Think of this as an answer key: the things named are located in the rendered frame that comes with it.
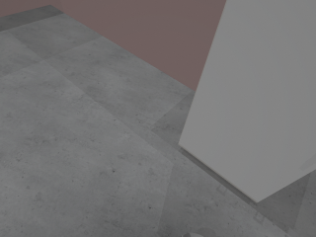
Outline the fridge door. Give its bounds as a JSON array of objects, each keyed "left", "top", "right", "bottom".
[{"left": 179, "top": 0, "right": 316, "bottom": 202}]

